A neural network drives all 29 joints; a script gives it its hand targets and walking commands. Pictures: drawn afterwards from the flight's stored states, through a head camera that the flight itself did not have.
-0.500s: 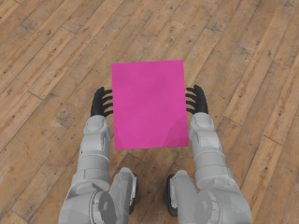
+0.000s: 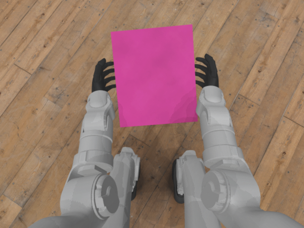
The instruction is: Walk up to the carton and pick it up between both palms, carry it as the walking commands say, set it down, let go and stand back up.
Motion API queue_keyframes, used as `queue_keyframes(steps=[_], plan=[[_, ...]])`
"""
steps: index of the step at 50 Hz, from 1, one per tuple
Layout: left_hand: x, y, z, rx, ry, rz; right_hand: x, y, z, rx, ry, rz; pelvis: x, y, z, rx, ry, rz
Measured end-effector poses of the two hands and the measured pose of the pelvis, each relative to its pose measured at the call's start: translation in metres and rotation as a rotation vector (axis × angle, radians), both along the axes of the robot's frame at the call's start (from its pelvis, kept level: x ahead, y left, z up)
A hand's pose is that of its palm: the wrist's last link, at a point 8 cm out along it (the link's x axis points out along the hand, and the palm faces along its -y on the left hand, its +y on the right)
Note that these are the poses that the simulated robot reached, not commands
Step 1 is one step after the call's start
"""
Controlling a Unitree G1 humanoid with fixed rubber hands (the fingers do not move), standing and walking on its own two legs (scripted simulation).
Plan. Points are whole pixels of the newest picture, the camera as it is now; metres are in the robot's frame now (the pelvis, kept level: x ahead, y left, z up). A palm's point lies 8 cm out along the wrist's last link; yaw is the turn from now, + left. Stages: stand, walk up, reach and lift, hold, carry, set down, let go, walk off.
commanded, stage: set down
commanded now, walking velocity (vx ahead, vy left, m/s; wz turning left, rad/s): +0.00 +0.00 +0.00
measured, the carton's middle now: (155, 80) +0.49 +0.02 -0.17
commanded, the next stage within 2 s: none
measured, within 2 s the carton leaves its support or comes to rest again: neither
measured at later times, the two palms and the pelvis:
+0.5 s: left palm (107, 92) +0.45 +0.16 -0.17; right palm (198, 89) +0.47 -0.11 -0.17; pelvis -0.01 +0.01 -0.06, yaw +0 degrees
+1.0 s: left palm (113, 91) +0.48 +0.17 -0.26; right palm (192, 89) +0.50 -0.11 -0.27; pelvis -0.02 +0.01 -0.11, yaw +0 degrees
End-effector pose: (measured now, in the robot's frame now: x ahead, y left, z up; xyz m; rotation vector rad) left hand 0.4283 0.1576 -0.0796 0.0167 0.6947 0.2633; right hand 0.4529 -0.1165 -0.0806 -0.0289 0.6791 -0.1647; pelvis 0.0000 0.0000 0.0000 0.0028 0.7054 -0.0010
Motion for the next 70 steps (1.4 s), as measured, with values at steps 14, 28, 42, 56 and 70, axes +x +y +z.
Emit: queue_keyframes(steps=[14, 28, 42, 56, 70], plan=[[0.016, 0.005, -0.049, -0.006, 0.021, -0.002, 0.011, 0.005, -0.055, -0.017, 0.036, 0.013, -0.002, 0.003, -0.031, -0.007, 0.048, 0.000], [0.025, 0.007, -0.095, -0.016, 0.002, 0.008, 0.024, 0.006, -0.101, 0.011, 0.023, 0.008, -0.013, 0.007, -0.066, -0.015, 0.061, 0.006], [0.042, 0.009, -0.148, -0.018, 0.002, 0.000, 0.040, 0.006, -0.157, 0.017, 0.037, 0.014, -0.018, 0.007, -0.097, -0.015, 0.065, 0.009], [0.055, 0.010, -0.201, -0.035, -0.012, -0.009, 0.055, 0.005, -0.209, 0.032, 0.032, 0.015, -0.027, 0.006, -0.123, -0.014, -0.022, 0.013], [0.092, 0.023, -0.233, -0.002, -0.053, -0.058, 0.082, 0.014, -0.251, 0.041, 0.026, 0.073, -0.031, 0.004, -0.149, -0.010, -0.106, 0.017]])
